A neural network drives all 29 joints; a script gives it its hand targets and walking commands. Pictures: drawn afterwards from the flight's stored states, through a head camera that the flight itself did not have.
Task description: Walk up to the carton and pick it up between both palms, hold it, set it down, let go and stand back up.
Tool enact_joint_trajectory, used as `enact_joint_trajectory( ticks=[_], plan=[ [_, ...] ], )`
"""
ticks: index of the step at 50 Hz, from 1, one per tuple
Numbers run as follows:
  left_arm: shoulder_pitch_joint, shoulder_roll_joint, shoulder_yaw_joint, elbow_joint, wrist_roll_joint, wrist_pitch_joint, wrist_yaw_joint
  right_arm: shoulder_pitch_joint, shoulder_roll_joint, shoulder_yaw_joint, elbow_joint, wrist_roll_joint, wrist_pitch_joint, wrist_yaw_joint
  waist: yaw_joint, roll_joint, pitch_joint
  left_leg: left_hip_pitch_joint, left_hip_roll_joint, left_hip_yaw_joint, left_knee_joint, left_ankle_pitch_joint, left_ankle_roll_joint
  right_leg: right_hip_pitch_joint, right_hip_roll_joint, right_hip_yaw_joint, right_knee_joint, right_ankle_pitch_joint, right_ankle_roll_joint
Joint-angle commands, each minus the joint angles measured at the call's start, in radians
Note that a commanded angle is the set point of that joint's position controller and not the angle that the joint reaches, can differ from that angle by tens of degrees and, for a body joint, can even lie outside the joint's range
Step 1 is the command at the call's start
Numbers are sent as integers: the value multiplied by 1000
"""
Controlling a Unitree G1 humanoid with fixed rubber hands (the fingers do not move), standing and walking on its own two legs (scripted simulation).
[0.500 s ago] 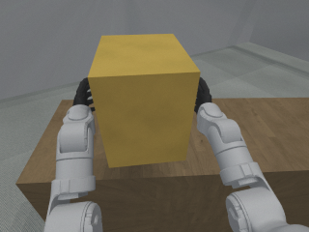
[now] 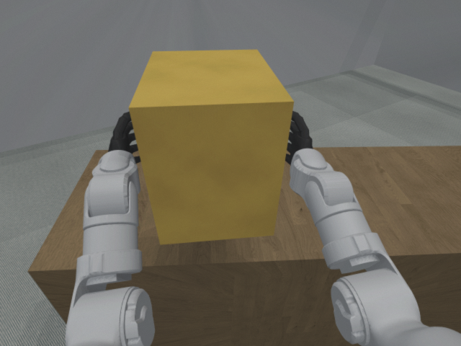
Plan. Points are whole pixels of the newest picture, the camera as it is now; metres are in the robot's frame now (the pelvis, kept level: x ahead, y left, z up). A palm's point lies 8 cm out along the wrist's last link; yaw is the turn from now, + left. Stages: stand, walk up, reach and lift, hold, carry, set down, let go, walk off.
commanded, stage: set down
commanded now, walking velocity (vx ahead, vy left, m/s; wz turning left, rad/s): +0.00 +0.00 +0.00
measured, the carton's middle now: (211, 141) +0.43 +0.02 +0.19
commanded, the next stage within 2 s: none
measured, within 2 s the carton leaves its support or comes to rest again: neither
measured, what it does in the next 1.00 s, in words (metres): stands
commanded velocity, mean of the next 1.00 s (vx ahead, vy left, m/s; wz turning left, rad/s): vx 0.00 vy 0.00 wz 0.00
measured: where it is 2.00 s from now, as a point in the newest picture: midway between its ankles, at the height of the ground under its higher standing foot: outside the picture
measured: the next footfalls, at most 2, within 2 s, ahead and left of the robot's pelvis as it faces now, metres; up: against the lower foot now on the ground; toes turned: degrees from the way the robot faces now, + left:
none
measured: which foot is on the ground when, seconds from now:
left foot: down 0.00-1.00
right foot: down 0.00-1.00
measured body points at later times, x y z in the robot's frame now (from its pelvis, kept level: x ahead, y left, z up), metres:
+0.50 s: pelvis +0.01 +0.00 +0.00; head -0.04 +0.04 +0.45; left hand +0.39 +0.18 +0.15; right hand +0.39 -0.12 +0.14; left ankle +0.02 +0.11 -0.75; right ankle +0.02 -0.11 -0.75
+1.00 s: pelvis +0.02 +0.01 +0.00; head -0.01 +0.03 +0.45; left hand +0.42 +0.17 +0.13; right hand +0.41 -0.13 +0.12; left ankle +0.02 +0.11 -0.75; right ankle +0.02 -0.11 -0.75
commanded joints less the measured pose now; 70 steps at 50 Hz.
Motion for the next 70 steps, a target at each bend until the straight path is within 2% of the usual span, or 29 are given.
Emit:
enact_joint_trajectory(
  ticks=[1,6,9,10,13,15,17,20,23,28,29,33,35,38,39,41,44,46,47,50,51,54,57,58,59,63,64,66,70],
  plan=[
    [-841,-666,-501,-122,-153,-148,-162,-999,697,319,-364,59,-172,147,7,67,-430,162,-22,55,-47,201,-12,81,1,-27,-37,109,56],
    [-819,-672,-437,9,-90,-248,-181,-939,666,210,-199,-94,-314,177,4,79,-371,179,-15,88,-70,189,-16,89,-3,-64,-57,63,49],
    [-807,-652,-377,101,-49,-298,-193,-908,651,136,-75,-175,-385,204,14,75,-320,156,-10,101,-105,102,-15,79,-19,-71,-70,-22,47],
    [-792,-645,-363,117,-33,-315,-193,-907,647,131,-63,-194,-410,214,31,69,-323,153,-12,110,-111,107,-10,93,-17,-74,-71,-22,47],
    [-751,-652,-371,166,-26,-350,-198,-901,641,127,-62,-229,-478,224,25,52,-344,152,-15,119,-102,179,-12,143,-25,-75,-64,61,52],
    [-745,-680,-400,129,-41,-377,-192,-904,653,161,-98,-212,-511,221,41,51,-414,193,-14,117,-75,303,-26,179,-15,-82,-55,180,49],
    [-768,-717,-447,105,-69,-396,-179,-923,652,188,-133,-199,-533,216,28,56,-446,208,-15,107,-42,414,-54,177,-2,-89,-42,275,47],
    [-763,-742,-521,53,-91,-411,-165,-912,670,245,-190,-165,-544,202,17,85,-495,244,-21,100,-8,483,-74,177,-3,-87,-33,334,50],
    [-783,-749,-555,27,-103,-421,-147,-916,664,254,-207,-155,-535,198,1,104,-506,222,-22,91,-14,421,-79,159,-4,-85,-34,280,46],
    [-812,-782,-581,71,-126,-456,-118,-931,675,247,-212,-161,-541,211,12,113,-556,250,-3,79,-7,395,-86,76,0,-86,-46,193,34],
    [-838,-792,-598,40,-138,-472,-111,-914,681,252,-188,-155,-542,215,10,126,-570,249,0,80,-11,385,-87,73,-1,-79,-46,187,28],
    [-798,-790,-530,172,-111,-473,-103,-889,662,185,-83,-189,-529,230,20,116,-482,223,10,76,-19,365,-92,38,-4,-79,-58,142,23],
    [-788,-773,-473,222,-91,-471,-115,-880,655,154,-34,-204,-523,233,29,90,-443,212,4,80,-47,309,-74,58,-8,-78,-65,121,27],
    [-769,-774,-446,227,-79,-490,-123,-887,677,159,-41,-207,-542,241,59,86,-505,196,-1,91,-39,372,-78,133,-6,-74,-46,222,36],
    [-776,-770,-432,252,-70,-500,-124,-870,665,135,4,-225,-542,243,41,93,-483,191,-2,86,-34,374,-92,121,-9,-72,-46,217,34],
    [-764,-748,-391,288,-55,-513,-129,-871,675,136,17,-233,-546,248,61,61,-438,169,-5,94,-46,366,-74,144,-11,-70,-50,240,36],
    [-767,-742,-395,270,-56,-542,-132,-863,694,143,-1,-253,-569,248,63,34,-505,153,-8,105,-45,388,-64,197,-12,-69,-31,315,47],
    [-814,-765,-421,247,-70,-573,-128,-861,715,150,-6,-254,-582,250,59,63,-531,145,-2,103,-31,436,-83,204,-12,-67,-22,366,41],
    [-802,-767,-427,284,-73,-577,-125,-856,708,159,-8,-262,-583,250,48,56,-519,159,1,97,-21,455,-91,188,-11,-70,-23,374,44],
    [-818,-770,-456,236,-92,-609,-116,-839,729,186,-8,-244,-590,251,55,59,-601,183,1,95,-3,509,-94,185,-11,-61,-17,433,40],
    [-830,-769,-458,251,-97,-613,-115,-854,727,181,-19,-253,-591,248,39,59,-588,166,-6,89,-9,492,-92,201,-13,-64,-14,435,42],
    [-811,-764,-444,287,-91,-622,-120,-803,727,163,34,-271,-583,246,38,66,-521,138,-2,93,-24,453,-90,187,-16,-64,-19,393,40],
    [-808,-759,-439,311,-89,-632,-122,-819,730,156,19,-280,-589,247,41,67,-527,112,-4,96,-28,416,-85,200,-21,-59,-15,400,40],
    [-842,-758,-450,307,-98,-643,-122,-821,724,135,39,-281,-590,245,28,80,-547,104,-5,92,-29,408,-87,194,-22,-56,-16,395,37],
    [-846,-769,-439,326,-99,-651,-123,-847,738,138,27,-287,-594,248,38,72,-557,102,-8,94,-34,375,-86,194,-24,-57,-12,373,38],
    [-878,-772,-434,332,-98,-692,-118,-810,751,98,89,-310,-603,259,29,99,-593,118,2,91,-23,436,-96,171,-27,-53,-7,396,32],
    [-856,-769,-399,383,-77,-691,-120,-824,745,85,72,-329,-604,262,45,71,-569,97,2,95,-30,417,-90,177,-21,-57,-15,374,37],
    [-859,-760,-394,393,-78,-704,-122,-808,759,82,92,-338,-608,265,39,83,-587,87,3,99,-33,424,-94,183,-25,-58,-7,403,33],
    [-833,-737,-342,450,-65,-727,-132,-812,753,86,90,-361,-621,269,52,36,-597,41,-7,113,-40,401,-76,232,-33,-53,7,445,42]
  ],
)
